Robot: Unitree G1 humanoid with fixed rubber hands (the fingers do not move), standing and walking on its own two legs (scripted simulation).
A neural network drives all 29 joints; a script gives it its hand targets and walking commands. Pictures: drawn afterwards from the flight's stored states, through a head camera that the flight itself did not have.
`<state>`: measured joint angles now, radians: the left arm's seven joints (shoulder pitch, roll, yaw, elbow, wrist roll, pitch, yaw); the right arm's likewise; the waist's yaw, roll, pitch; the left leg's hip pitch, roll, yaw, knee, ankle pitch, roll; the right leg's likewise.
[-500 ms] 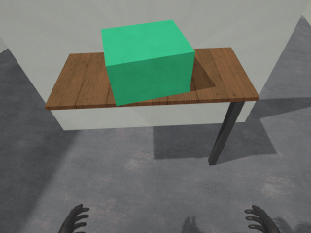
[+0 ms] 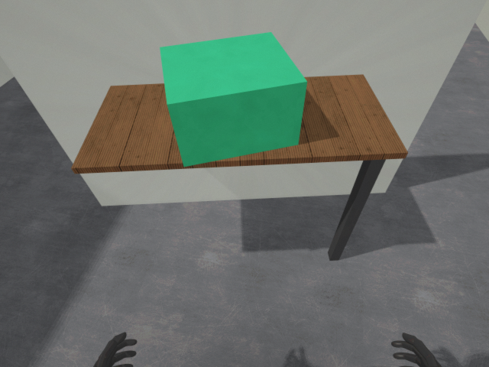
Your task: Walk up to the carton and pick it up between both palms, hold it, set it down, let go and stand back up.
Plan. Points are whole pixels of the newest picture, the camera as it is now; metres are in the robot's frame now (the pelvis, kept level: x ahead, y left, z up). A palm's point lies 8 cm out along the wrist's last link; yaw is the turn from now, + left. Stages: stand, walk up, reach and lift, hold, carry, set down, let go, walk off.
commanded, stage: stand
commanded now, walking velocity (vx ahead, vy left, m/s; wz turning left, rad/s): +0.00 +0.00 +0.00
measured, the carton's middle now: (229, 96) +0.75 +0.07 +0.02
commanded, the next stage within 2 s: walk up in 0.72 s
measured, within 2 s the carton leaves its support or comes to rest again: neither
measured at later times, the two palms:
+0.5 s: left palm out of the picture +0.10 +0.27 -0.10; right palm out of the picture +0.09 -0.27 -0.10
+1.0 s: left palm out of the picture +0.07 +0.28 -0.10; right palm out of the picture +0.07 -0.27 -0.10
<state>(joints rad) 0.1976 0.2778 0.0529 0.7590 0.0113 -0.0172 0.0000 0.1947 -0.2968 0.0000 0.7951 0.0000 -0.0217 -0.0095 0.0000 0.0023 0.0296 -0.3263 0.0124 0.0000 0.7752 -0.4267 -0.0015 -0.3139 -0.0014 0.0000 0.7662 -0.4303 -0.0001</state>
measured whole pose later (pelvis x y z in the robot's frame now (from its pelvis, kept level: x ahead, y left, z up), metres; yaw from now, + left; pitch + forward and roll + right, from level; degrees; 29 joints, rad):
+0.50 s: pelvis -0.01 +0.00 +0.00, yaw +0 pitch -1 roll +0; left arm 0.20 0.28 0.05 0.81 0.01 -0.02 0.00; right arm 0.19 -0.30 0.00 0.85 0.00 -0.02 -0.01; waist 0.00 0.00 0.03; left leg -0.33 0.01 0.00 0.75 -0.40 0.00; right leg -0.31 0.00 0.00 0.74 -0.40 0.00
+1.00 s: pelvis -0.03 +0.00 +0.01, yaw +0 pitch -2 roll -1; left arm 0.22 0.29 0.05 0.85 0.01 -0.06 -0.01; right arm 0.19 -0.32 0.00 0.89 0.00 -0.02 0.03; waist 0.00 0.01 0.03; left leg -0.37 0.01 0.00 0.83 -0.45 0.02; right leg -0.31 0.00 0.00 0.69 -0.36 -0.01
